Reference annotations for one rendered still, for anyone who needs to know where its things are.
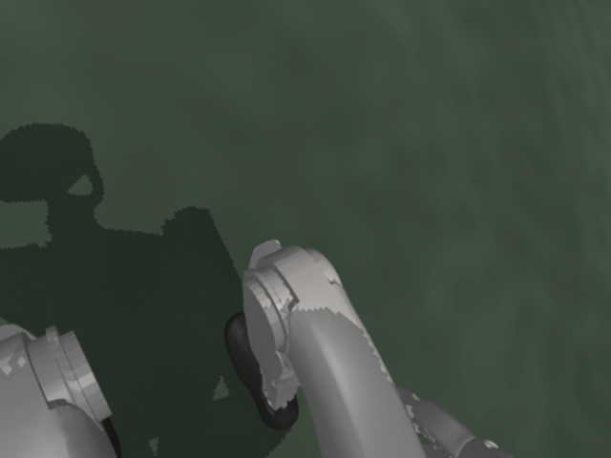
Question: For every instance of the right robot arm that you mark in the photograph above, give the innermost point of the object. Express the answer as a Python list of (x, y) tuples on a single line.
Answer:
[(482, 447)]

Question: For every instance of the left robot foot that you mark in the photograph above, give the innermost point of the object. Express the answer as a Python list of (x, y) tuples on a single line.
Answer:
[(112, 436)]

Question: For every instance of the right robot foot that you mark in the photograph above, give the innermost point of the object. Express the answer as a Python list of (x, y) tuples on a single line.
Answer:
[(248, 371)]

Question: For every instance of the right robot hand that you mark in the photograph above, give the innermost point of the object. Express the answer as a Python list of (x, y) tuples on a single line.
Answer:
[(437, 424)]

